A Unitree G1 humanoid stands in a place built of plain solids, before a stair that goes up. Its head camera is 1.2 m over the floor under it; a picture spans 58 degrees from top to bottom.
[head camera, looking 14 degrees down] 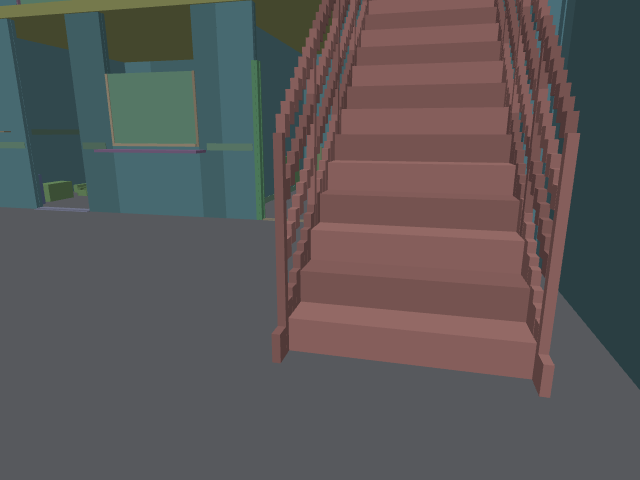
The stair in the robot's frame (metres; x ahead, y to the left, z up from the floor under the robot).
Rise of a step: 0.20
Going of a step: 0.25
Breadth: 1.37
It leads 14 degrees to the right of straight ahead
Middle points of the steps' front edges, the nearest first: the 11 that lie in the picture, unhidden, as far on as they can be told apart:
2.08 -0.44 0.20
2.32 -0.50 0.40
2.56 -0.56 0.59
2.80 -0.62 0.79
3.04 -0.67 0.99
3.28 -0.73 1.18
3.52 -0.79 1.38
3.76 -0.85 1.58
4.00 -0.91 1.78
4.24 -0.97 1.97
4.48 -1.02 2.17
